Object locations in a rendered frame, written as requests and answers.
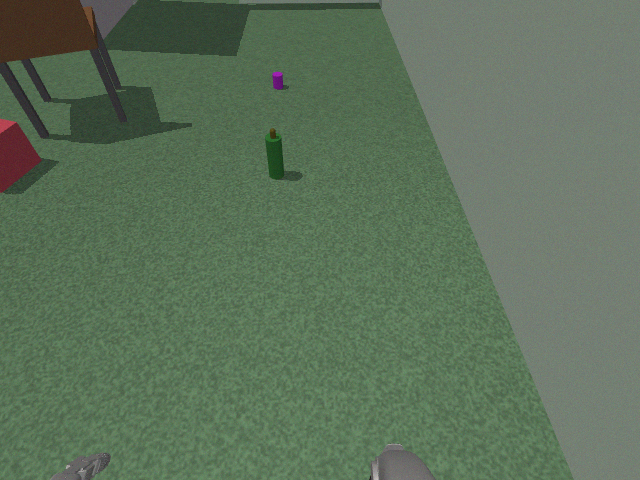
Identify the chair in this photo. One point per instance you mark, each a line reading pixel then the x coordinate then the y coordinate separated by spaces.
pixel 38 28

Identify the left robot hand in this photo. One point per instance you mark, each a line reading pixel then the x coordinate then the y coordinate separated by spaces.
pixel 84 468

